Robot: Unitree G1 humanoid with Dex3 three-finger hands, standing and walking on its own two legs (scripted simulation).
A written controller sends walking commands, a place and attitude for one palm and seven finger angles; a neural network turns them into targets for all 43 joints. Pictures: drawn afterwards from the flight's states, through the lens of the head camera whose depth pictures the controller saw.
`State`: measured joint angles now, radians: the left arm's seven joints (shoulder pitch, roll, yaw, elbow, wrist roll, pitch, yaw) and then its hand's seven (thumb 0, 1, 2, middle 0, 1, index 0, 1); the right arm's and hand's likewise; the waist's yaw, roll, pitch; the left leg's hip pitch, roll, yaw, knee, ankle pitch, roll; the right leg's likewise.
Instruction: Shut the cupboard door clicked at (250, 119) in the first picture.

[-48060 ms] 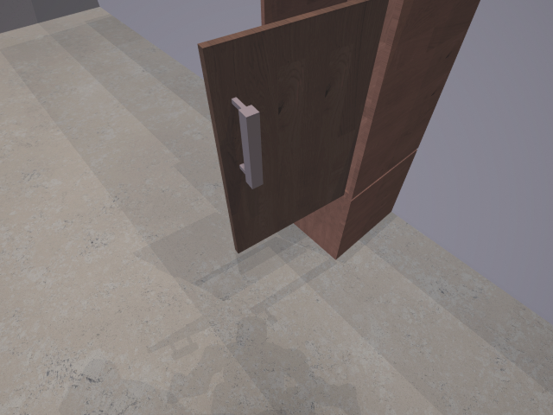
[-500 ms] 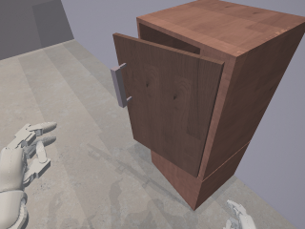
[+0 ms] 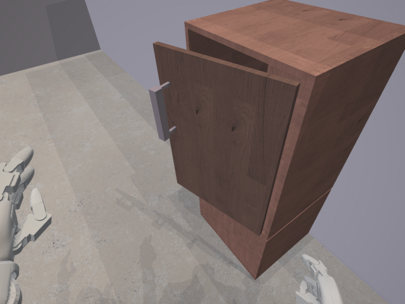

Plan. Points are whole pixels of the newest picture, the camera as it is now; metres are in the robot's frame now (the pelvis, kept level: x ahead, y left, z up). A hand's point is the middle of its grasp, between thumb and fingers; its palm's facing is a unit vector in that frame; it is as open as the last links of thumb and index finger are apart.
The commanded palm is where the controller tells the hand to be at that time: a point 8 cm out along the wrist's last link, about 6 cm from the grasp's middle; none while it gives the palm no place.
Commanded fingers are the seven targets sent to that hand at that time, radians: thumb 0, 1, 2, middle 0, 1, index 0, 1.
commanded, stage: step back with the hand held close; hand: left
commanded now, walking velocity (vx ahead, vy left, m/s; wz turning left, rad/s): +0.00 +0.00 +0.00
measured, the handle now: (165, 111) +0.63 +0.20 +0.05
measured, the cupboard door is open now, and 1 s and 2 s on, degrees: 15 15 15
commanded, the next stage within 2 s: stop stepping back and stand still in 1.42 s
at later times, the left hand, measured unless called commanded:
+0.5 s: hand (24, 228) +0.17 +0.29 +0.16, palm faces +0.39 -0.78 -0.50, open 7.4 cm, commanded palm +0.11 +0.32 +0.17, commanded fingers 0.00 0.90 0.90 -0.20 -0.30 -0.20 -0.30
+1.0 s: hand out of the picture +0.09 +0.29 +0.16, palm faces +0.47 -0.76 -0.46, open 7.4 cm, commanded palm +0.02 +0.33 +0.17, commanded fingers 0.00 0.90 0.90 -0.20 -0.30 -0.20 -0.30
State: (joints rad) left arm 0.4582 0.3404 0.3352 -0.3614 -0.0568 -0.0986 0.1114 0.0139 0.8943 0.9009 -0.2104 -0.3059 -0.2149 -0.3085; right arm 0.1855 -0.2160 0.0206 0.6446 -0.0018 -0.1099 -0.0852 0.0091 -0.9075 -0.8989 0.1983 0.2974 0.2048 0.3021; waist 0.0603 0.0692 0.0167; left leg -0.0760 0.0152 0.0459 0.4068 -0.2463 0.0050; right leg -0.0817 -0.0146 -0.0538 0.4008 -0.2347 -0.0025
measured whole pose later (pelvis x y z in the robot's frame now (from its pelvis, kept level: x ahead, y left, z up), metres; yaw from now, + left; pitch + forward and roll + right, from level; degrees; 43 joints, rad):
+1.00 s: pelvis -0.11 +0.02 -0.03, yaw +2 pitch -1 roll -2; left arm 0.50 0.46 0.46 -0.50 -0.02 -0.25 0.18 0.01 0.89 0.90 -0.21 -0.30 -0.21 -0.30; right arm 0.25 -0.22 0.01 0.59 0.00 -0.07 -0.10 0.01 -0.91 -0.90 0.20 0.30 0.21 0.30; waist -0.04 -0.01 0.02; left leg -0.47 0.01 0.03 0.66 -0.19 0.05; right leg -0.43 0.01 -0.01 0.60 -0.18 0.02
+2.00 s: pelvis -0.30 +0.02 -0.01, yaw -1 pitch -1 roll -2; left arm 0.59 0.45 0.44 -0.49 -0.05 -0.19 0.17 0.01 0.89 0.90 -0.21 -0.30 -0.21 -0.30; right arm 0.33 -0.22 0.00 0.65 0.00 -0.11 -0.09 0.01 -0.91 -0.90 0.20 0.30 0.20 0.30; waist -0.07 -0.02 -0.04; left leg -0.39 0.02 0.01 0.47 -0.16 0.01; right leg -0.18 0.01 0.00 0.48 -0.31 -0.01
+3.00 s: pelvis -0.34 +0.05 +0.00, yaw -1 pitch -1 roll -1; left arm 0.26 0.20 0.01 0.98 0.01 0.02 0.01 -0.04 1.01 0.90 -0.21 -0.30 -0.21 -0.30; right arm 0.22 -0.17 0.02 0.99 -0.03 0.03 -0.01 0.00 -0.91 -0.90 0.20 0.30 0.20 0.30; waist 0.01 -0.04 0.04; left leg -0.27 0.03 0.03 0.47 -0.18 0.01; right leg -0.18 0.01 -0.09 0.44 -0.24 -0.03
